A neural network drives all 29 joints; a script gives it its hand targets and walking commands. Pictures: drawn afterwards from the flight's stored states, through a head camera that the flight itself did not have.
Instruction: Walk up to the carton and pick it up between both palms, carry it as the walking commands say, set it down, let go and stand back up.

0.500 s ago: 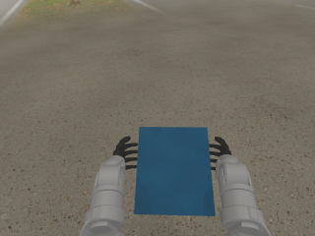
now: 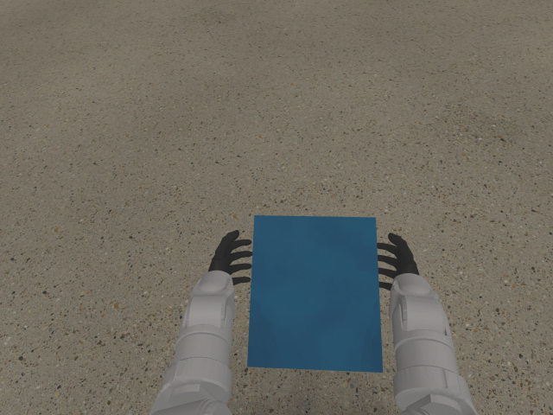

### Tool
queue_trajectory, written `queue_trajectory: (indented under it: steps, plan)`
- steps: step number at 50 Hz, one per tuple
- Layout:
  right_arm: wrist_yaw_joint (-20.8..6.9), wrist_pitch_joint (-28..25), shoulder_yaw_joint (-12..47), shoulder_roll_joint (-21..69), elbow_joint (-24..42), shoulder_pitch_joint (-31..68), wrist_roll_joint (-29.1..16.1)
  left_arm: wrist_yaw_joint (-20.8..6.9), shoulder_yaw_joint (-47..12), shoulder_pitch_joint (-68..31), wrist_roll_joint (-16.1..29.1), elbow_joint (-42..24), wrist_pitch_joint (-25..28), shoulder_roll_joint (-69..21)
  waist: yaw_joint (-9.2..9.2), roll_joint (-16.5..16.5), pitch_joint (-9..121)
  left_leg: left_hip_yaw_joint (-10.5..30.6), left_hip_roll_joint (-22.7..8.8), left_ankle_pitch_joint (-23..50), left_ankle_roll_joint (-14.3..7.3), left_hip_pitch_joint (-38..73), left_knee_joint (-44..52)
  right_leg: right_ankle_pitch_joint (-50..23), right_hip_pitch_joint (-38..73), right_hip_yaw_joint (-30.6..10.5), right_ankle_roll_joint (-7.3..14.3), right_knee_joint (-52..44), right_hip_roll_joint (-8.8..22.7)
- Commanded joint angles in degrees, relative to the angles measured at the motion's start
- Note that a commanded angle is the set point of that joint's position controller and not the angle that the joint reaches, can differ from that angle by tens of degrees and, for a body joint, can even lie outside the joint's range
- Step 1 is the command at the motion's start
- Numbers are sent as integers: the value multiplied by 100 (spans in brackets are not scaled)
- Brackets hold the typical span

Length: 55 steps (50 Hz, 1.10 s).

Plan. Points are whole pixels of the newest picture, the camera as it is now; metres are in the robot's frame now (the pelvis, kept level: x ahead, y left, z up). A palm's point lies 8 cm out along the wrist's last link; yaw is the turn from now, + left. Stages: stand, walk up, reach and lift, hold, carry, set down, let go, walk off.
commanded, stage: set down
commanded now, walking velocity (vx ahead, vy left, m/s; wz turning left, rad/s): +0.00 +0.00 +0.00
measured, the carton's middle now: (310, 290) +0.35 -0.07 -0.11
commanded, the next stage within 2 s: none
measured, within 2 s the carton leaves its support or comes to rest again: neither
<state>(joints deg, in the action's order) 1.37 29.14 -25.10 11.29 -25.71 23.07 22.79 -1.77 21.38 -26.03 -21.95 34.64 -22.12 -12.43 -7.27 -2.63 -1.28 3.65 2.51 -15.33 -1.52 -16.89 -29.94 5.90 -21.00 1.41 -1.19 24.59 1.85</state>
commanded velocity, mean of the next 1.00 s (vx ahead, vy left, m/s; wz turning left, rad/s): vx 0.00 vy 0.00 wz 0.00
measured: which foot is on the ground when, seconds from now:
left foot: down 0.00-1.00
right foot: down 0.00-1.00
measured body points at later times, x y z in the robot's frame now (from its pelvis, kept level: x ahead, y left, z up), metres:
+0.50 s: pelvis -0.02 -0.01 -0.05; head +0.13 -0.04 +0.37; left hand +0.37 +0.06 -0.11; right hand +0.32 -0.21 -0.11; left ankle +0.00 +0.11 -0.74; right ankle +0.07 -0.14 -0.74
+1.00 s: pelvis -0.04 -0.01 -0.13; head +0.16 -0.03 +0.27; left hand +0.41 +0.06 -0.19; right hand +0.34 -0.21 -0.20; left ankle +0.00 +0.11 -0.74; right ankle +0.07 -0.14 -0.74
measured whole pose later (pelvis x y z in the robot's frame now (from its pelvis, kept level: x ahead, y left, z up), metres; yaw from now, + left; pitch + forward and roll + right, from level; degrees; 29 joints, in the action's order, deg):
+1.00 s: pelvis -0.04 -0.01 -0.13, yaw +0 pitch +38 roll +1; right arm 2.4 18.8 -33.5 15.4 -21.6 36.5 20.5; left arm -0.2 24.8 -45.1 -17.8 36.9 -15.9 -7.6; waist -6.3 -4.7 12.0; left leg 2.4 4.0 -25.6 0.0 -82.8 -70.6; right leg 15.1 -87.6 0.0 -0.6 64.9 2.3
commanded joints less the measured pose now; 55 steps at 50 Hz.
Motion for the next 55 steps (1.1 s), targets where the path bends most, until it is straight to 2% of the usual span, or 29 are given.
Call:
queue_trajectory:
  steps: [1, 2, 3, 4, 6, 8, 9, 10, 14, 15, 16, 19, 20, 21, 22, 23, 26, 27, 28, 29, 30, 33, 37, 41, 43, 50, 51, 52, 55]
  plan:
    - [-1308, -561, 2488, 4535, -56, 2192, -859, -1105, -2324, -2391, 726, 305, 392, -4563, -73, 236, 2145, 382, 305, 873, -133, -1346, 568, -1555, 1859, -284, 163, 491, -682]
    - [-1347, -617, 2641, 4752, -127, 2123, -922, -1071, -2343, -2262, 678, 220, 471, -4647, 97, 229, 2477, 349, 357, 870, -141, -1257, 586, -1599, 2011, -290, 168, 560, -714]
    - [-1365, -701, 2587, 4631, -181, 2186, -871, -1050, -2306, -2436, 705, 213, 549, -4514, 27, 328, 2369, 337, 321, 703, -158, -1560, 459, -1461, 1732, -247, 165, 636, -725]
    - [-1356, -786, 2687, 4708, -110, 2390, -968, -1029, -2240, -2334, 638, 316, 612, -4572, 192, 193, 2496, 302, 343, 654, -186, -1535, 429, -1401, 1695, -333, 145, 683, -666]
    - [-1359, -944, 2735, 4709, -173, 2336, -934, -1007, -2421, -2299, 651, 150, 714, -4682, 141, 99, 2766, 240, 441, 718, -168, -1667, 313, -1456, 1745, -340, 160, 789, -706]
    - [-1346, -1086, 2747, 4656, -134, 2439, -902, -1037, -2385, -2332, 653, 341, 815, -4582, 87, 238, 2912, 218, 454, 763, -172, -1961, 157, -1540, 1373, -324, 132, 933, -715]
    - [-1339, -1124, 2747, 4750, -244, 2354, -895, -1045, -2422, -2361, 651, 290, 863, -4659, 155, 155, 3091, 216, 496, 735, -175, -1977, 55, -1455, 1266, -327, 119, 1054, -749]
    - [-1339, -1174, 2909, 4796, -217, 2397, -939, -1065, -2447, -2408, 697, 318, 919, -4575, 150, 312, 3021, 202, 494, 704, -210, -2151, 1, -1501, 1221, -335, 122, 1132, -738]
    - [-1334, -1327, 2737, 4830, -415, 2358, -805, -1147, -2578, -2600, 687, 317, 1011, -4593, 38, 0, 3381, 127, 568, 647, -161, -2564, -341, -1342, 598, -337, 132, 1416, -742]
    - [-1333, -1335, 2857, 4839, -277, 2447, -802, -1175, -2564, -2578, 695, 371, 1010, -4580, 75, 284, 3394, 127, 558, 551, -158, -2719, -455, -1253, 504, -333, 115, 1480, -750]
    - [-1328, -1358, 2779, 4762, -314, 2463, -758, -1191, -2650, -2656, 721, 425, 1001, -4710, -29, 53, 3630, 202, 543, 621, -151, -2643, -502, -1288, 435, -341, 133, 1563, -715]
    - [-1358, -1384, 2862, 4868, -313, 2490, -776, -1214, -2771, -2842, 778, 275, 1060, -4655, -95, 125, 3816, 136, 604, 600, -113, -3060, -820, -1312, 109, -331, 139, 1804, -765]
    - [-1368, -1391, 2905, 4971, -338, 2662, -794, -1211, -2750, -2814, 786, 308, 1064, -4677, 82, 85, 3919, 72, 630, 612, -93, -3260, -890, -1360, 85, -337, 110, 1950, -762]
    - [-1358, -1389, 2945, 4992, -284, 2670, -811, -1226, -2793, -2870, 845, 349, 1051, -4731, -46, 144, 4108, 101, 631, 525, -119, -3251, -951, -1294, 99, -339, 107, 2001, -759]
    - [-1362, -1398, 3069, 4960, -226, 2738, -854, -1243, -2828, -2909, 855, 284, 1060, -4668, 75, 159, 4146, 45, 648, 573, -107, -3459, -1043, -1322, -2, -364, 82, 2038, -746]
    - [-1367, -1409, 3079, 5045, -155, 2818, -847, -1257, -2891, -2972, 927, 241, 1060, -4721, -56, 154, 4447, 38, 654, 598, -89, -3434, -1126, -1404, -14, -330, 68, 2133, -756]
    - [-1367, -1393, 3301, 5133, -145, 3001, -1002, -1307, -3000, -3201, 1049, 241, 1055, -4816, 37, 230, 4715, 11, 702, 435, -64, -3923, -1394, -1188, -104, -354, 43, 2351, -757]
    - [-1361, -1353, 3103, 5028, -268, 2980, -879, -1328, -2812, -3250, 971, 400, 1019, -4703, -77, 238, 4356, 44, 652, 262, -91, -4149, -1443, -960, -607, -309, 51, 2385, -758]
    - [-1362, -1334, 3075, 5076, -347, 3053, -848, -1336, -2731, -3100, 838, 457, 981, -4670, 132, 139, 4373, -45, 718, 98, -89, -4298, -1481, -780, -678, -339, 43, 2434, -744]
    - [-1378, -1328, 3166, 4998, -196, 3242, -886, -1350, -2763, -3218, 895, 519, 954, -4761, 26, 240, 4505, -4, 686, 2, -76, -4324, -1619, -653, -658, -370, 62, 2480, -746]
    - [-1397, -1298, 3136, 5056, -230, 3289, -898, -1369, -2787, -3289, 876, 429, 933, -4797, 101, 107, 4661, -31, 707, -62, -80, -4302, -1638, -525, -784, -338, 46, 2527, -742]
    - [-1462, -1260, 3148, 5181, -322, 3505, -920, -1366, -2785, -3532, 916, 430, 921, -4867, 56, 84, 4859, -40, 710, -48, -65, -4604, -1883, -569, -1131, -270, 41, 2829, -764]
    - [-1451, -1173, 2994, 5032, -394, 3943, -868, -1415, -2647, -3926, 960, 615, 808, -4842, 19, 128, 4786, -101, 729, -656, -20, -5304, -2227, 247, -1548, -382, 52, 2974, -723]
    - [-1472, -1104, 2910, 4995, -419, 4038, -838, -1447, -2640, -4174, 1004, 684, 741, -4957, -139, 38, 5050, -154, 785, -560, 33, -5505, -2555, 102, -1896, -222, 56, 3293, -774]
    - [-1513, -1114, 3008, 5040, -297, 4229, -903, -1434, -2686, -4174, 1033, 724, 726, -5071, -96, -44, 5510, -146, 795, -256, 76, -5493, -2715, -289, -1942, -161, 26, 3528, -785]
    - [-1570, -1108, 2938, 4565, -300, 4607, -989, -1290, -2807, -4478, 1218, 837, 680, -5098, -281, -173, 5797, -82, 781, -323, 208, -5896, -3167, -150, -2829, 23, 41, 4055, -827]
    - [-1586, -1118, 2935, 4540, -249, 4707, -1041, -1259, -2769, -4433, 1173, 880, 680, -5127, -166, -234, 5842, -162, 827, -169, 225, -6029, -3241, -285, -2910, 26, 28, 4151, -830]
    - [-1599, -1116, 3017, 4504, -193, 4824, -1140, -1227, -2797, -4497, 1234, 874, 684, -5192, -263, -228, 6023, -138, 809, -286, 219, -6006, -3365, -180, -2939, 37, 27, 4214, -811]
    - [-1584, -1092, 3095, 4535, -294, 4869, -1251, -1110, -2909, -4635, 1299, 795, 704, -5138, -244, -198, 6335, -183, 827, -141, 251, -6192, -3575, -412, -2998, 46, -13, 4496, -829]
